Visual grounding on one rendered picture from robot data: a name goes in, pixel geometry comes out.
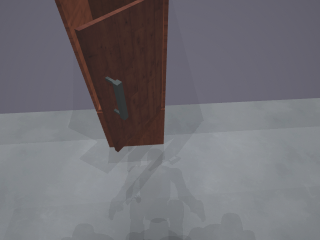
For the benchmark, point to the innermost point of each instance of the cupboard door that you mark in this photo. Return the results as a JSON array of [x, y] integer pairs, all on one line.
[[126, 45]]

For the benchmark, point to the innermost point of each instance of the handle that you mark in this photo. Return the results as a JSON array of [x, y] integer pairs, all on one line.
[[120, 98]]

